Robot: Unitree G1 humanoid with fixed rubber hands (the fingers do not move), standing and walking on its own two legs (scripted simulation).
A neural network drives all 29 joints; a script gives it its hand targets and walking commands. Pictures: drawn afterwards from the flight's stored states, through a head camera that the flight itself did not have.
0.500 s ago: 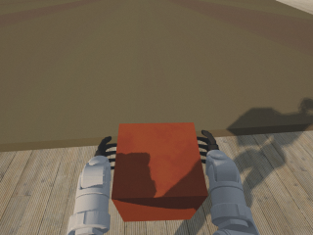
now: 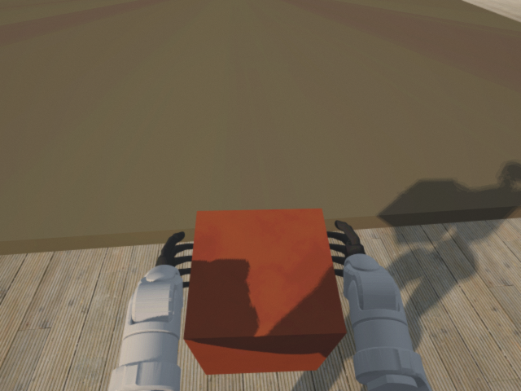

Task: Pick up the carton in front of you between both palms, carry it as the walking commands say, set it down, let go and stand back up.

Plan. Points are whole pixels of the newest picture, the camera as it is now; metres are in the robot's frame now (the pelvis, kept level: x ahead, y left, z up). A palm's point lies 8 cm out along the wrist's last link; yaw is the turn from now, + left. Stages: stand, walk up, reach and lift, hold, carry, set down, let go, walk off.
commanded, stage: carry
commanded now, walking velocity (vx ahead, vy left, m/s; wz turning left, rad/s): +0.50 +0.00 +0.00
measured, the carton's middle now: (260, 296) +0.29 +0.00 -0.04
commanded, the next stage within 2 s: none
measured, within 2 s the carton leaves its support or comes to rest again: neither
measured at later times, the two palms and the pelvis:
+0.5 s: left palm (187, 206) +0.41 +0.13 +0.08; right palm (351, 202) +0.41 -0.17 +0.08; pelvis +0.15 -0.02 -0.01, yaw -3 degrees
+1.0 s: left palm (227, 108) +0.71 +0.07 +0.11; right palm (347, 106) +0.72 -0.23 +0.11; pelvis +0.43 -0.08 +0.01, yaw +0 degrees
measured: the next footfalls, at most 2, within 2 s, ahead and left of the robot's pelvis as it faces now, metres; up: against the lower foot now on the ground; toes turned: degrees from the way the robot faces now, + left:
left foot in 0.40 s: +0.17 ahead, +0.08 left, +0.00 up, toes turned +7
right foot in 0.72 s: +0.41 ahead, -0.16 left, +0.00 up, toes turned -13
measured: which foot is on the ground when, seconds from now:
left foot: down 0.00-0.18, up 0.20-0.38, down 0.40-0.74, up 0.76-1.00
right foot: down 0.00-0.40, up 0.42-0.70, down 0.72-1.00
